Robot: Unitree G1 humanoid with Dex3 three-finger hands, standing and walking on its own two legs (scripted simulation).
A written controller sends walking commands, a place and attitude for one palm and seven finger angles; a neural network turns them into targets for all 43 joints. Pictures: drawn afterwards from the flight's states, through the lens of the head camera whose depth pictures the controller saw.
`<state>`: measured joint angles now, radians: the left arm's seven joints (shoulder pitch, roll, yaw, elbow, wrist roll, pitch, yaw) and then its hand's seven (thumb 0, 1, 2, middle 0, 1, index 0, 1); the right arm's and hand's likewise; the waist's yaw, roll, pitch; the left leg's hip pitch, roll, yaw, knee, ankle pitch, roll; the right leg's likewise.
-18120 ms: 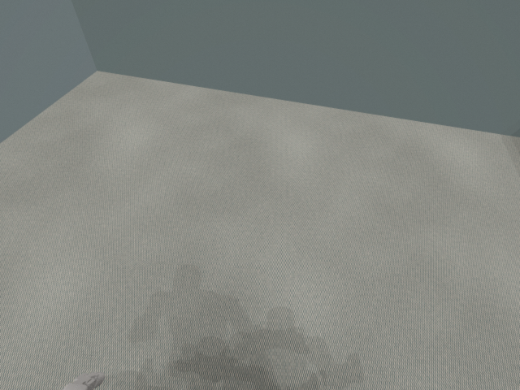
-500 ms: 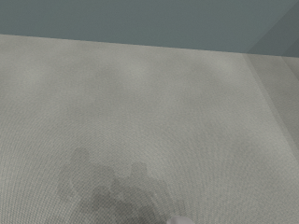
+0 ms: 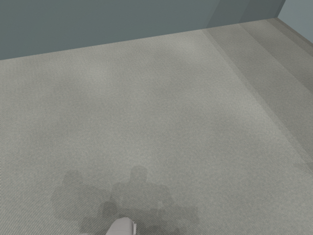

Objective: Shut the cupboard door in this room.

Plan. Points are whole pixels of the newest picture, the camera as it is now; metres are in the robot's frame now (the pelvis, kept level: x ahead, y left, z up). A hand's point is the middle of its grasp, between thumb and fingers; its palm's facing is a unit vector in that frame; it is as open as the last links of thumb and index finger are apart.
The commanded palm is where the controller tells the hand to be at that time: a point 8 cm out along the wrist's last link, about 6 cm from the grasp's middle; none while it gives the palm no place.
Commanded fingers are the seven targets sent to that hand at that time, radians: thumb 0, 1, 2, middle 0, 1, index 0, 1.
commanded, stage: turn or walk to find it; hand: left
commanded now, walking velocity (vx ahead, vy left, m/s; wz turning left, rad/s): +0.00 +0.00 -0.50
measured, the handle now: out of the picture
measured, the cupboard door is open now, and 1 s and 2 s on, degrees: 80 80 80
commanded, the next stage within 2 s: none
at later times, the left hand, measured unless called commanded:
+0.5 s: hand out of the picture +0.09 +0.27 -0.17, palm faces -0.20 -0.95 -0.22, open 7.4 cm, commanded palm none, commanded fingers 0.00 0.90 0.90 -0.20 -0.30 -0.20 -0.30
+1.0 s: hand out of the picture +0.11 +0.12 -0.15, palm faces -0.49 -0.84 -0.24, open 7.3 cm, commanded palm none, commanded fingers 0.00 0.90 0.90 -0.20 -0.30 -0.20 -0.30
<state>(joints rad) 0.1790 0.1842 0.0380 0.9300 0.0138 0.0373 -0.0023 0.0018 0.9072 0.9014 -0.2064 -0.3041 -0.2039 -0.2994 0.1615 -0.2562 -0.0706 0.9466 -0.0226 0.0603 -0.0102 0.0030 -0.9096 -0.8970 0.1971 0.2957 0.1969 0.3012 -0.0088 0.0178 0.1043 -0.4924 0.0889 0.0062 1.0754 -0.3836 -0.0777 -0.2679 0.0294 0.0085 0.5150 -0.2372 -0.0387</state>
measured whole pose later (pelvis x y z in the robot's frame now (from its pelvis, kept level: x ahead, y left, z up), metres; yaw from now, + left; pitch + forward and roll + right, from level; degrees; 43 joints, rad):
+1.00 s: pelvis -0.07 +0.01 +0.00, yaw -31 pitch +0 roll +1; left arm 0.15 0.17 0.04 0.93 0.01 0.03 0.00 0.00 0.91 0.90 -0.21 -0.30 -0.20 -0.30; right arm 0.21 -0.23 -0.07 0.97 -0.03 0.06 -0.01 0.00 -0.91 -0.90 0.20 0.30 0.20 0.30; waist -0.03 0.03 0.08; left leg -0.50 0.11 0.03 1.08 -0.36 -0.09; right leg -0.24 0.03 -0.02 0.49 -0.25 -0.06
